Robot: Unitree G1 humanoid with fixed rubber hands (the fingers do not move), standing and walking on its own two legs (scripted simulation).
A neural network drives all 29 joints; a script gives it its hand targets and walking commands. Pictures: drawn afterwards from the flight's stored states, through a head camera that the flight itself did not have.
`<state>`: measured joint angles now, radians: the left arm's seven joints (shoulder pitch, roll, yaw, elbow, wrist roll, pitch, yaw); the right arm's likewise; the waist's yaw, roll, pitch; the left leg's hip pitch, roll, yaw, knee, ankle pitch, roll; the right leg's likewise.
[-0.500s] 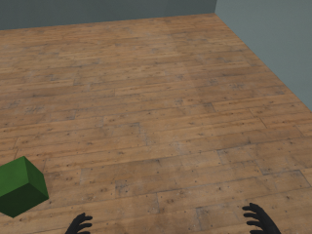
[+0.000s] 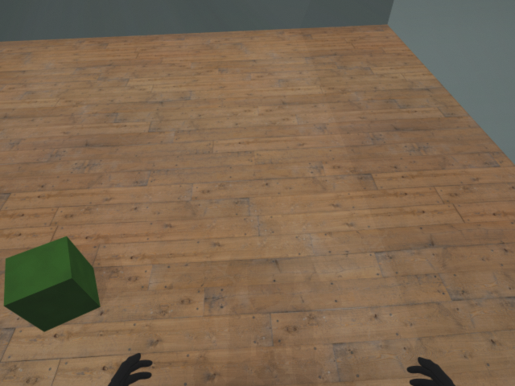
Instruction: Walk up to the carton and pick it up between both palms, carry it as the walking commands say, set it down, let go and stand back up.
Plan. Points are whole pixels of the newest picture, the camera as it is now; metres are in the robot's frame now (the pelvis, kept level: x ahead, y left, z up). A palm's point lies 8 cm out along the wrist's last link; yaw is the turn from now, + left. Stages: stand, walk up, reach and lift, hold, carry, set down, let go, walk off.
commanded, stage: walk up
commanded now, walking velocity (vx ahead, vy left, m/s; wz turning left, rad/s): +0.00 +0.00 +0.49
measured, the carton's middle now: (55, 284) +0.62 +0.81 -0.63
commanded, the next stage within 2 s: none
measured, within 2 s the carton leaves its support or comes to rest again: neither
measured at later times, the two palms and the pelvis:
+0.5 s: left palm out of the picture +0.05 +0.27 -0.08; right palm out of the picture +0.09 -0.24 -0.10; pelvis -0.04 +0.00 +0.01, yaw +11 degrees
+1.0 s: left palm out of the picture -0.04 +0.33 -0.11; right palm out of the picture +0.13 -0.14 -0.09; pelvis -0.01 +0.07 +0.02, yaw +28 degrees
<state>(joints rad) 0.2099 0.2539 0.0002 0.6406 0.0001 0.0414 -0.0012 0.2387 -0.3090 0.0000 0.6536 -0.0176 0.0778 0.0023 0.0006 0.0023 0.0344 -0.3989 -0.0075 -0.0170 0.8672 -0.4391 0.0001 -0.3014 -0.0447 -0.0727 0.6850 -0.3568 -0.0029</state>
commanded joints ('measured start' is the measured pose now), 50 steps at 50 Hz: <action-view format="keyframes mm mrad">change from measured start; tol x64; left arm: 1 -3 204 70 -2 51 2 26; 50 -149 91 49 -52 37 -94 -50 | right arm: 1 -85 -70 -94 -61 10 -30 27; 50 230 -116 -85 89 3 -134 -3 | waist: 1 23 -148 -13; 50 -94 151 -47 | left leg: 1 -101 36 30 125 -104 -27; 8 315 364 -566 -542 687 153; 29 -179 16 9 304 49 -49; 50 391 249 -435 -656 304 221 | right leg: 1 45 -355 239 -343 398 -156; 12 -274 -23 99 364 -103 53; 34 159 -300 62 -320 324 -103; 38 195 -469 231 -534 -374 -93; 50 -414 -46 53 266 -5 95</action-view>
